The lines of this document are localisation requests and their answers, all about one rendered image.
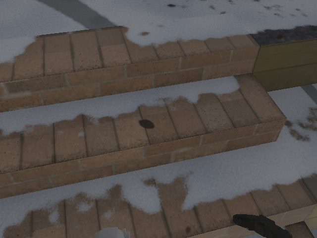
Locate left robot thigh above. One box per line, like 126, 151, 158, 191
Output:
94, 227, 130, 238

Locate right robot hand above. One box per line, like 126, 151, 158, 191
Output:
233, 214, 292, 238

